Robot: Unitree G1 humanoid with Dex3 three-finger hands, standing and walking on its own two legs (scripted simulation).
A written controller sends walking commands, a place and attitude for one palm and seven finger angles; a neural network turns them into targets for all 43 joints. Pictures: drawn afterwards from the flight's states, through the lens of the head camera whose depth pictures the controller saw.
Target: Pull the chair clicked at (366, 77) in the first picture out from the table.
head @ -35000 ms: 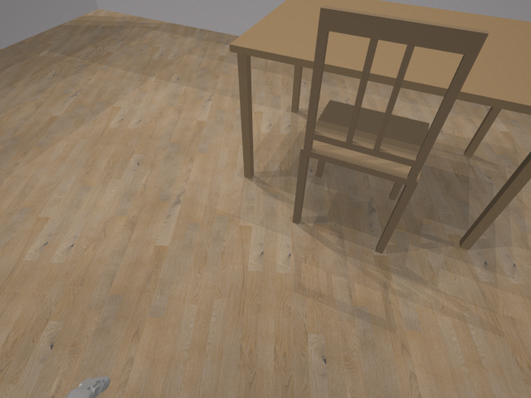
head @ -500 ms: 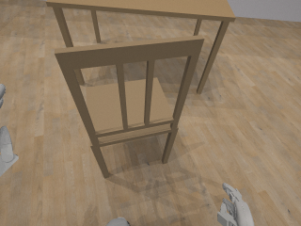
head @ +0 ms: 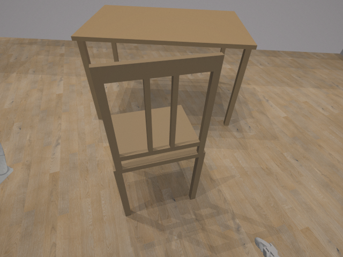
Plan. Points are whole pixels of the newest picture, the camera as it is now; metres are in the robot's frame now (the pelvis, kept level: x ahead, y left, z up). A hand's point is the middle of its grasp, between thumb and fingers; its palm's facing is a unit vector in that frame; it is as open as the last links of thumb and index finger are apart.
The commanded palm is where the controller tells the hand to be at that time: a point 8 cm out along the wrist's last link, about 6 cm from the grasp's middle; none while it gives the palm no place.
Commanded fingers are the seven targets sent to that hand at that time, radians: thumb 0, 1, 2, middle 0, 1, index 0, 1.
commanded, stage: stop stepping back and stand still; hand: left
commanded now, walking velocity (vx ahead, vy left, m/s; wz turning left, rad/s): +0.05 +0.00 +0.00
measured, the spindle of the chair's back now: (148, 119) +0.60 +0.11 -0.03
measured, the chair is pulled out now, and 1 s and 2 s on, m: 0.60 0.60 0.60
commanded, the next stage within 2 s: let the arm hang, fingers relaxed in 0.48 s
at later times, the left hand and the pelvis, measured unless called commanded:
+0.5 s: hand out of the picture +0.19 +0.31 +0.18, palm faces +0.38 -0.73 -0.56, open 7.4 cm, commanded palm +0.13 +0.33 +0.20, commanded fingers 0.00 0.90 0.90 -0.20 -0.30 -0.20 -0.30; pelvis -0.01 +0.03 +0.01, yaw -1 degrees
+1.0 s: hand out of the picture +0.04 +0.20 -0.15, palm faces +0.05 -0.98 -0.20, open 6.9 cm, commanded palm none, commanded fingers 0.00 0.90 0.90 -0.20 -0.30 -0.20 -0.30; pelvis -0.01 +0.01 +0.02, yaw +2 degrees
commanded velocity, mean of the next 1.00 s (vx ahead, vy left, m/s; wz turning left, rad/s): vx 0.03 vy -0.01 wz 0.00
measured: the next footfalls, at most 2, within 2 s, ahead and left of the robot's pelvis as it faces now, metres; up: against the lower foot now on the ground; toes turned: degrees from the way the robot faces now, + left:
right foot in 0.42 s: +0.04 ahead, -0.10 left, +0.00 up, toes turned +3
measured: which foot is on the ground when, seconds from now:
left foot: down 0.00-1.00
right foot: down 0.00-0.18, up 0.20-0.40, down 0.42-1.00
